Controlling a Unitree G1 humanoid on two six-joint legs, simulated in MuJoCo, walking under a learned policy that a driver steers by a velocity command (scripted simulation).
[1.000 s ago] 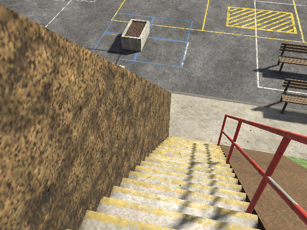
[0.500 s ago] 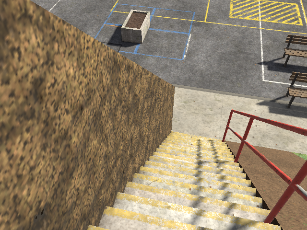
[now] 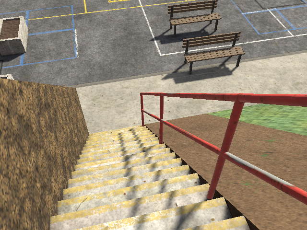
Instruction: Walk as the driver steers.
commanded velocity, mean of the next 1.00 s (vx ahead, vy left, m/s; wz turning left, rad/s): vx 0.30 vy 0.00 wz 0.16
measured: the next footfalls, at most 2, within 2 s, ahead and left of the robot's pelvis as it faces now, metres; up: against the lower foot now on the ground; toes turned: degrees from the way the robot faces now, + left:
left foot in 0.40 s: +0.28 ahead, +0.10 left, -0.22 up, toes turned -3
right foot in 0.90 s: +0.52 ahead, -0.05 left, -0.43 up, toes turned +10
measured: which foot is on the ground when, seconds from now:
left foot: up 0.00-0.38, down 0.40-0.92, up 0.94-1.00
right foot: down 0.00-0.40, up 0.42-0.88, down 0.90-1.00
